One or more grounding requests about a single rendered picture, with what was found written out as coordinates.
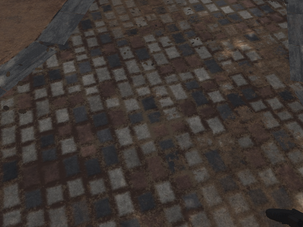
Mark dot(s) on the robot right hand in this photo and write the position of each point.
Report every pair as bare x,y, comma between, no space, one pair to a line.
293,218

